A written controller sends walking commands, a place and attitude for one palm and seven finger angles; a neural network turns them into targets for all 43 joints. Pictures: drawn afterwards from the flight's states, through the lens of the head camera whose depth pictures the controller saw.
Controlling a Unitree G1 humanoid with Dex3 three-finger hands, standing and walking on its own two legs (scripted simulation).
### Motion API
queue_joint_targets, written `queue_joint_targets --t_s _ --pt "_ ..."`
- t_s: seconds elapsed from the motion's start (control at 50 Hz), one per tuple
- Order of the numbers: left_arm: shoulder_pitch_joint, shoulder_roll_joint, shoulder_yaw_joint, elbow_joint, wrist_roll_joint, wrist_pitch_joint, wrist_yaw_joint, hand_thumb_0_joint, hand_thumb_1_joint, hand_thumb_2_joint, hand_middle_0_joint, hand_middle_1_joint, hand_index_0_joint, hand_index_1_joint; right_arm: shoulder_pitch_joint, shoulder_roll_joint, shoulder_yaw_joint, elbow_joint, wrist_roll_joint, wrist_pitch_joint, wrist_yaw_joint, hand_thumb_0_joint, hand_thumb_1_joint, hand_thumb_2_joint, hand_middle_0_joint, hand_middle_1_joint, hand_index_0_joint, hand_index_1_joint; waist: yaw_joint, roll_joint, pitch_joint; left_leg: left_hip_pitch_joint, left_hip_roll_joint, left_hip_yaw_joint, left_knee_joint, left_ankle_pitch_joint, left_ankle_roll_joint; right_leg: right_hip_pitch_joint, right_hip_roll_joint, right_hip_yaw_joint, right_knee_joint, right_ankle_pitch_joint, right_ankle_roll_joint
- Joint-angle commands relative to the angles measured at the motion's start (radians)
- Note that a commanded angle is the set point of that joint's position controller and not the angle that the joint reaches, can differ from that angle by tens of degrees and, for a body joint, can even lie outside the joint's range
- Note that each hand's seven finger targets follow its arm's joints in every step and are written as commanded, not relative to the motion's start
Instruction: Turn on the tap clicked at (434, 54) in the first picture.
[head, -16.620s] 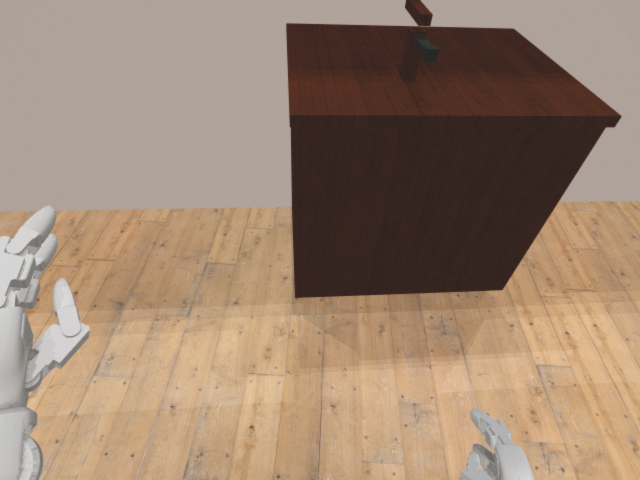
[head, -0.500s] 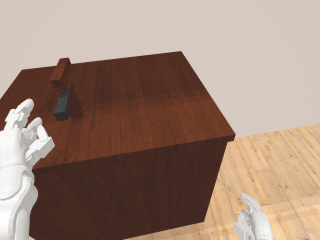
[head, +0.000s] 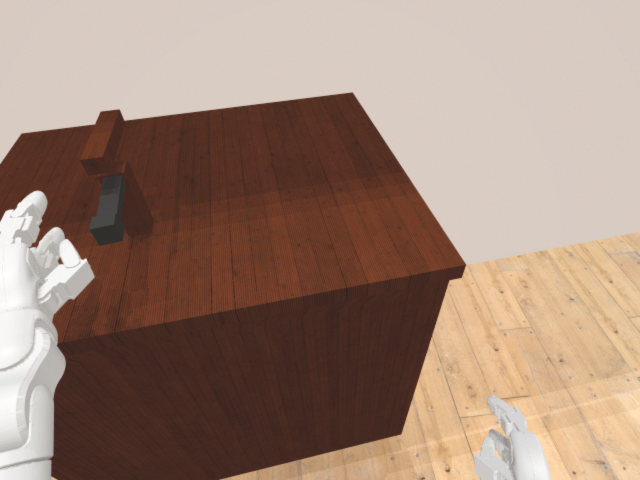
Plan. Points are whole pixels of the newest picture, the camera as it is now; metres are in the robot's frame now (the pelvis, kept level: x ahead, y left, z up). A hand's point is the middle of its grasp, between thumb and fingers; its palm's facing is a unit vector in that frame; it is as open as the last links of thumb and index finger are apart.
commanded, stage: reach beside the lever's end, fingers flat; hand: left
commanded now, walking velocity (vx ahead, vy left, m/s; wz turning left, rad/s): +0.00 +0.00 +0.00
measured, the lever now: (107, 229) +0.35 +0.31 +0.16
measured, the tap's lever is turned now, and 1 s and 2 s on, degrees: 5 5 16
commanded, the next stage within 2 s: push the lever round in 0.88 s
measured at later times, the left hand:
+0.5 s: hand (79, 255) +0.30 +0.32 +0.16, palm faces +0.55 -0.83 -0.10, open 7.8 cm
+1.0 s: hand (78, 258) +0.30 +0.33 +0.15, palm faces +0.53 -0.85 -0.09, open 7.8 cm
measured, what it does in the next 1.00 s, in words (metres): stands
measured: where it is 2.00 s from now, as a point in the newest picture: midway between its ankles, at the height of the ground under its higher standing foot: outside the picture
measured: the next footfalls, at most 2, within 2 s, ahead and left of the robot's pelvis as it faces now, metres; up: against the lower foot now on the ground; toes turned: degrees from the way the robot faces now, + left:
none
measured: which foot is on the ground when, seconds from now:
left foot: down 0.00-1.00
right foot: down 0.00-1.00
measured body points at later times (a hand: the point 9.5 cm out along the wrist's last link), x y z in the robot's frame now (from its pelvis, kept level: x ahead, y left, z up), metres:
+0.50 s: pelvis +0.00 +0.00 +0.00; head -0.01 -0.02 +0.45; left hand +0.27 +0.36 +0.17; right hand +0.17 -0.25 -0.09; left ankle -0.02 +0.12 -0.73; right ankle +0.02 -0.07 -0.73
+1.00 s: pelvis +0.00 +0.01 +0.00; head -0.01 -0.01 +0.45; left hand +0.27 +0.37 +0.16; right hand +0.17 -0.23 -0.09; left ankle -0.02 +0.12 -0.73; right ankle +0.02 -0.07 -0.73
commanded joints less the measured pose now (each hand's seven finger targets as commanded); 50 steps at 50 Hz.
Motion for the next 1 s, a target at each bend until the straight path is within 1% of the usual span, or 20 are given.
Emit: queue_joint_targets --t_s 0.0,0.08,0.12,0.14,0.16,0.18,0.22,0.36,0.44,0.52,0.6,0.66,0.72,0.76,0.78,0.82,0.86,0.88,0.9,0.98 --pt "-0.268 0.302 0.144 -0.116 0.009 -0.076 -0.003 0.000 0.900 0.900 -0.161 -0.183 -0.161 -0.183 -0.133 -0.127 -0.043 -0.156 0.003 -0.038 -0.005 0.000 -0.900 -0.900 0.200 0.300 0.200 0.300 0.003 -0.021 -0.146 -0.059 0.006 0.014 -0.061 0.239 0.021 0.127 -0.042 0.054 -0.087 0.196 0.050" --pt "-0.305 0.275 0.105 -0.167 0.026 -0.125 -0.012 0.000 0.900 0.900 -0.158 -0.173 -0.158 -0.173 -0.124 -0.119 -0.046 -0.163 0.001 -0.049 0.000 0.000 -0.900 -0.900 0.200 0.300 0.200 0.300 0.002 0.099 -0.186 -0.011 0.005 0.016 -0.056 0.293 0.014 0.127 -0.041 0.053 -0.070 0.246 0.038" --pt "-0.297 0.284 0.114 -0.141 0.024 -0.147 -0.017 0.000 0.900 0.900 -0.156 -0.167 -0.156 -0.167 -0.110 -0.126 -0.048 -0.160 -0.001 -0.054 0.000 0.000 -0.900 -0.900 0.200 0.300 0.200 0.300 -0.001 0.055 -0.185 -0.022 0.007 0.014 -0.053 0.282 0.017 0.122 -0.037 0.051 -0.069 0.243 0.041" --pt "-0.319 0.293 0.119 -0.106 0.020 -0.156 -0.025 0.000 0.900 0.900 -0.155 -0.165 -0.155 -0.165 -0.101 -0.132 -0.049 -0.151 -0.001 -0.054 -0.001 0.000 -0.900 -0.900 0.200 0.300 0.200 0.300 -0.013 -0.010 -0.169 -0.036 0.007 0.011 -0.052 0.269 0.023 0.119 -0.036 0.052 -0.074 0.242 0.046" --pt "-0.315 0.328 0.155 -0.078 0.020 -0.166 -0.027 0.000 0.900 0.900 -0.154 -0.163 -0.154 -0.163 -0.101 -0.136 -0.053 -0.144 0.004 -0.052 -0.003 0.000 -0.900 -0.900 0.200 0.300 0.200 0.300 -0.006 -0.014 -0.163 -0.047 0.009 0.013 -0.053 0.266 0.025 0.127 -0.037 0.054 -0.075 0.240 0.046" --pt "-0.320 0.297 0.129 -0.071 0.017 -0.171 -0.036 0.000 0.900 0.900 -0.153 -0.160 -0.153 -0.160 -0.099 -0.133 -0.052 -0.150 0.003 -0.052 -0.004 0.000 -0.900 -0.900 0.200 0.300 0.200 0.300 -0.010 -0.028 -0.163 -0.048 0.007 0.011 -0.057 0.258 0.026 0.121 -0.037 0.051 -0.073 0.229 0.047" --pt "-0.335 0.318 0.141 -0.006 0.013 -0.168 -0.048 0.000 0.900 0.900 -0.152 -0.155 -0.152 -0.155 -0.096 -0.140 -0.054 -0.145 0.006 -0.052 -0.008 0.000 -0.900 -0.900 0.200 0.300 0.200 0.300 -0.014 -0.048 -0.140 -0.071 0.006 0.014 -0.057 0.217 0.029 0.106 -0.039 0.057 -0.086 0.192 0.051" --pt "-0.457 0.370 0.147 0.028 0.039 -0.202 -0.048 0.000 0.900 0.900 -0.150 -0.150 -0.150 -0.150 -0.087 -0.141 -0.055 -0.141 0.007 -0.052 -0.007 0.000 -0.900 -0.900 0.200 0.300 0.200 0.300 -0.017 0.079 -0.187 -0.056 0.002 0.016 -0.055 0.204 0.026 0.102 -0.044 0.068 -0.090 0.164 0.041" --pt "-0.432 0.378 0.165 0.079 0.036 -0.248 -0.057 0.000 0.900 0.900 -0.150 -0.150 -0.150 -0.150 -0.060 -0.144 -0.062 -0.139 0.000 -0.052 -0.002 0.000 -0.900 -0.900 0.200 0.300 0.200 0.300 -0.016 0.011 -0.224 -0.072 0.003 0.018 -0.049 0.233 0.027 0.133 -0.039 0.065 -0.072 0.217 0.046" --pt "-0.383 0.386 0.183 0.190 0.025 -0.232 -0.078 0.000 0.900 0.900 -0.150 -0.150 -0.150 -0.150 -0.048 -0.149 -0.063 -0.144 0.007 -0.043 0.000 0.000 -0.900 -0.900 0.200 0.300 0.200 0.300 -0.011 -0.034 -0.178 -0.115 0.004 0.023 -0.053 0.202 0.031 0.123 -0.042 0.067 -0.085 0.196 0.052" --pt "-0.405 0.386 0.172 0.136 0.033 -0.229 -0.084 0.000 0.900 0.900 -0.150 -0.150 -0.150 -0.150 -0.049 -0.145 -0.063 -0.160 0.009 -0.044 0.005 0.000 -0.900 -0.900 0.200 0.300 0.200 0.300 -0.009 0.056 -0.195 -0.085 0.005 0.024 -0.057 0.228 0.027 0.118 -0.041 0.064 -0.082 0.208 0.043" --pt "-0.437 0.391 0.168 0.097 0.030 -0.257 -0.074 0.000 0.900 0.900 -0.150 -0.150 -0.150 -0.150 -0.046 -0.149 -0.064 -0.160 0.009 -0.048 0.008 0.000 -0.900 -0.900 0.200 0.300 0.200 0.300 -0.008 0.050 -0.193 -0.081 0.005 0.011 -0.060 0.222 0.025 0.103 -0.034 0.054 -0.081 0.180 0.038" --pt "-0.466 0.346 0.134 0.075 0.036 -0.299 -0.068 0.000 0.900 0.900 -0.150 -0.150 -0.150 -0.150 -0.040 -0.143 -0.066 -0.149 0.003 -0.059 0.006 0.000 -0.900 -0.900 0.200 0.300 0.200 0.300 -0.028 0.043 -0.186 -0.055 0.010 0.010 -0.063 0.201 0.026 0.079 -0.029 0.056 -0.084 0.155 0.039" --pt "-0.470 0.378 0.146 0.073 0.034 -0.303 -0.058 0.000 0.900 0.900 -0.150 -0.150 -0.150 -0.150 -0.040 -0.152 -0.069 -0.148 0.004 -0.064 0.009 0.000 -0.900 -0.900 0.200 0.300 0.200 0.300 -0.011 0.056 -0.181 -0.061 0.005 0.002 -0.069 0.206 0.020 0.082 -0.031 0.047 -0.084 0.150 0.032" --pt "-0.445 0.335 0.132 0.071 0.040 -0.304 -0.062 0.000 0.900 0.900 -0.150 -0.150 -0.150 -0.150 -0.043 -0.141 -0.067 -0.146 0.001 -0.064 0.004 0.000 -0.900 -0.900 0.200 0.300 0.200 0.300 -0.025 0.034 -0.188 -0.043 0.012 0.005 -0.071 0.205 0.022 0.079 -0.028 0.051 -0.081 0.151 0.036" --pt "-0.431 0.330 0.127 0.093 0.038 -0.286 -0.067 0.000 0.900 0.900 -0.150 -0.150 -0.150 -0.150 -0.044 -0.146 -0.067 -0.145 0.002 -0.062 0.000 0.000 -0.900 -0.900 0.200 0.300 0.200 0.300 -0.024 0.014 -0.185 -0.053 0.009 0.008 -0.072 0.197 0.022 0.082 -0.030 0.050 -0.085 0.152 0.038" --pt "-0.404 0.356 0.141 0.102 0.031 -0.259 -0.067 0.000 0.900 0.900 -0.150 -0.150 -0.150 -0.150 -0.052 -0.151 -0.067 -0.149 0.008 -0.059 0.003 0.000 -0.900 -0.900 0.200 0.300 0.200 0.300 -0.002 0.055 -0.172 -0.067 0.004 0.004 -0.080 0.213 0.015 0.097 -0.034 0.044 -0.087 0.159 0.031" --pt "-0.401 0.304 0.112 0.085 0.032 -0.254 -0.071 0.000 0.900 0.900 -0.150 -0.150 -0.150 -0.150 -0.055 -0.138 -0.063 -0.152 0.006 -0.058 0.002 0.000 -0.900 -0.900 0.200 0.300 0.200 0.300 -0.016 0.043 -0.172 -0.049 0.010 0.006 -0.082 0.216 0.014 0.089 -0.034 0.044 -0.085 0.164 0.034" --pt "-0.386 0.335 0.144 0.097 0.030 -0.244 -0.069 0.000 0.900 0.900 -0.150 -0.150 -0.150 -0.150 -0.053 -0.145 -0.065 -0.152 0.005 -0.057 0.000 0.000 -0.900 -0.900 0.200 0.300 0.200 0.300 -0.010 0.010 -0.178 -0.059 0.011 0.006 -0.080 0.217 0.016 0.099 -0.032 0.045 -0.087 0.170 0.036" --pt "-0.374 0.337 0.158 0.101 0.027 -0.226 -0.062 0.000 0.900 0.900 -0.150 -0.150 -0.150 -0.150 -0.057 -0.141 -0.062 -0.156 0.004 -0.046 0.001 0.000 -0.900 -0.900 0.200 0.300 0.200 0.300 -0.007 -0.011 -0.174 -0.068 0.011 0.008 -0.078 0.226 0.017 0.099 -0.032 0.045 -0.086 0.179 0.040"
